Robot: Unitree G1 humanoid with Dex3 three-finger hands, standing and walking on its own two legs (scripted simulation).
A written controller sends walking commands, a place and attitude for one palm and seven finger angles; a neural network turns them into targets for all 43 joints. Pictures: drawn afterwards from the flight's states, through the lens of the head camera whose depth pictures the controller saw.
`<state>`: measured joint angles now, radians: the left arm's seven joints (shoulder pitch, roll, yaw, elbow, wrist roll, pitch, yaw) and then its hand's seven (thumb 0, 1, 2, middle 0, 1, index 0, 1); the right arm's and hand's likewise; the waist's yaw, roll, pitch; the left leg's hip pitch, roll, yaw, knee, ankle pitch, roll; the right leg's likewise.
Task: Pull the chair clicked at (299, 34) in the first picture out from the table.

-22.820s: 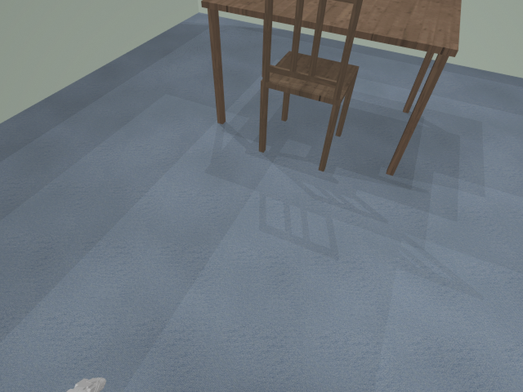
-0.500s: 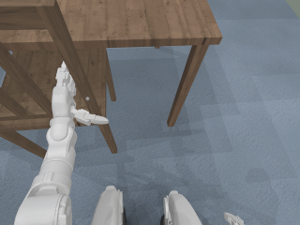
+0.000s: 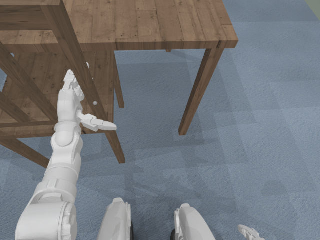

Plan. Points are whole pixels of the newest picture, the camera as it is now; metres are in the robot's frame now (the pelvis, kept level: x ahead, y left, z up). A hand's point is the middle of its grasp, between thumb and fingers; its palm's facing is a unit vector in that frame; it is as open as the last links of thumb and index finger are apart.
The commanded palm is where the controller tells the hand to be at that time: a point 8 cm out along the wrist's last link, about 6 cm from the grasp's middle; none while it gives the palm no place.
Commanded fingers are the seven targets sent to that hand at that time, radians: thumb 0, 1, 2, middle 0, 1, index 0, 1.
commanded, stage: hook a spindle and tug to test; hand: left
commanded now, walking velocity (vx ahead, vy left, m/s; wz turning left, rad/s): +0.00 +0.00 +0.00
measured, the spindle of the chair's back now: out of the picture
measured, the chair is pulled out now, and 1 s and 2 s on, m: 0.00 0.02 0.11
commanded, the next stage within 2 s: step backward, pulling the chair out in 1.18 s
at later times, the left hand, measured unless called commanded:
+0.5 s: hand (95, 101) +0.45 +0.15 +0.03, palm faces +0.08 -1.00 -0.03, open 6.9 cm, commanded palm +0.42 +0.19 +0.03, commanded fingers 0.00 0.90 0.90 -0.50 -1.45 -0.50 -1.45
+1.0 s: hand (94, 111) +0.42 +0.15 +0.03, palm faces +0.06 -1.00 -0.03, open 6.1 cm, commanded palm +0.38 +0.19 +0.03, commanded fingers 0.00 0.90 0.90 -0.50 -1.45 -0.50 -1.45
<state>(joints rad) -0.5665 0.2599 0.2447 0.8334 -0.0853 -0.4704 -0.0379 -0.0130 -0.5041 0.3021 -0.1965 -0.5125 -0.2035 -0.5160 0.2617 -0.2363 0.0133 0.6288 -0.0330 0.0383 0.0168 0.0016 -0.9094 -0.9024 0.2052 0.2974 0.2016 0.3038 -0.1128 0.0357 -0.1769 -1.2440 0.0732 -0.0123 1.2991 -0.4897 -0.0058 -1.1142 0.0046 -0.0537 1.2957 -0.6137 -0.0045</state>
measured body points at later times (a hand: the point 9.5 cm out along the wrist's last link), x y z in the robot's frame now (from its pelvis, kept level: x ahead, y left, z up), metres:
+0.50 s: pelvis +0.01 +0.00 +0.00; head +0.13 +0.01 +0.44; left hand +0.44 +0.20 +0.03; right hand +0.08 -0.25 -0.12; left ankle +0.06 +0.12 -0.61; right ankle +0.00 -0.12 -0.61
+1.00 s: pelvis +0.02 +0.00 +0.01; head +0.14 +0.01 +0.45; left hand +0.41 +0.20 +0.04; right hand +0.13 -0.25 -0.11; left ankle +0.06 +0.12 -0.61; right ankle +0.00 -0.12 -0.61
